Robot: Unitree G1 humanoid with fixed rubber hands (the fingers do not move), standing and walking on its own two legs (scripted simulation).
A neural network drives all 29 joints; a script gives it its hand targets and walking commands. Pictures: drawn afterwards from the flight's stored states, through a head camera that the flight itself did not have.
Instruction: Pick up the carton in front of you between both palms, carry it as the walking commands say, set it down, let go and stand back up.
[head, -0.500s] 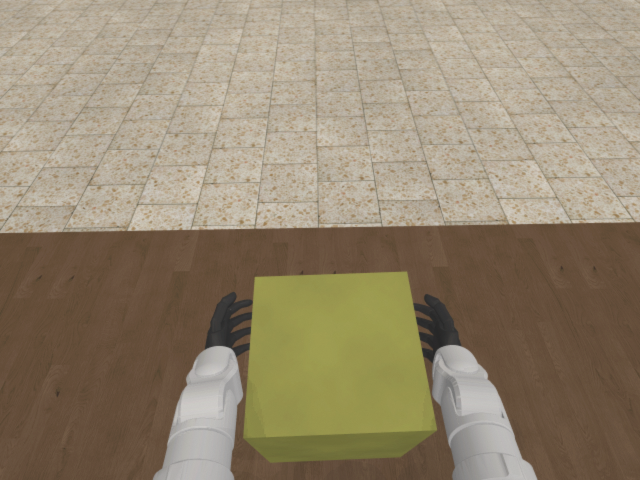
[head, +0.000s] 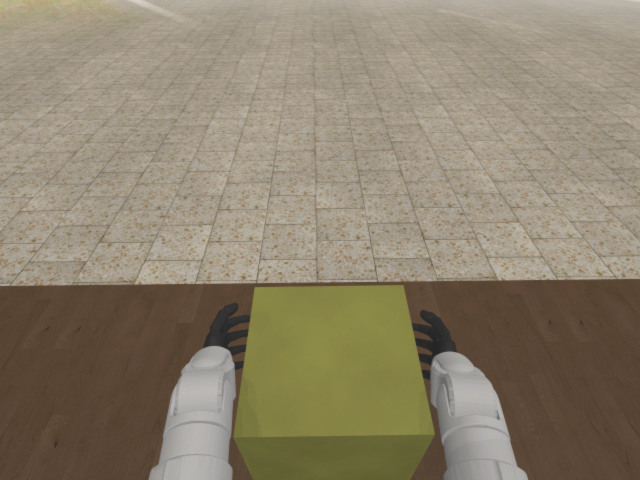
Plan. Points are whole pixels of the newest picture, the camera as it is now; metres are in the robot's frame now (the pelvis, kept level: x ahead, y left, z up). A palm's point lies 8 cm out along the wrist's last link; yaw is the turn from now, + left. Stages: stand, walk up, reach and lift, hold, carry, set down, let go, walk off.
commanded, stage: reach and lift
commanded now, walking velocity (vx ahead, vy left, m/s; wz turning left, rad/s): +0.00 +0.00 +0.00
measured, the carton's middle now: (330, 394) +0.29 +0.00 -0.05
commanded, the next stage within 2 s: hold in 0.78 s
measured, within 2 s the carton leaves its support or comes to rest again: neither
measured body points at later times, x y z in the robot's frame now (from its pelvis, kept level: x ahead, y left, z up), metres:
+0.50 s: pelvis +0.01 +0.00 +0.01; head -0.02 -0.01 +0.45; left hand +0.32 +0.15 +0.03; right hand +0.31 -0.15 +0.03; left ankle +0.02 +0.12 -0.74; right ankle +0.03 -0.13 -0.74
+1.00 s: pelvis +0.01 +0.00 +0.01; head -0.04 +0.00 +0.45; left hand +0.31 +0.15 +0.06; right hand +0.31 -0.15 +0.05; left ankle +0.02 +0.12 -0.74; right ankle +0.03 -0.13 -0.74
